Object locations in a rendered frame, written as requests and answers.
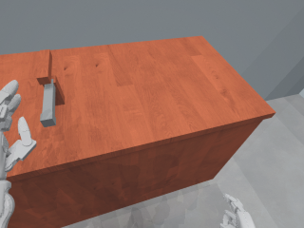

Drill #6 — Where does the robot right hand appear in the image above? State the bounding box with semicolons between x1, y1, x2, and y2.
220;193;256;228

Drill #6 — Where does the left robot forearm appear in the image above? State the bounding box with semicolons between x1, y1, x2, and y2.
0;180;15;228

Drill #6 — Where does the tap lever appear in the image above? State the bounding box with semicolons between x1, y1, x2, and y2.
40;79;56;127

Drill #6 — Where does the counter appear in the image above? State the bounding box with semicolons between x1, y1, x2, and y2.
0;36;276;228

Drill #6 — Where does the robot left hand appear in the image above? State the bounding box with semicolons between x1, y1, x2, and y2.
0;80;37;181

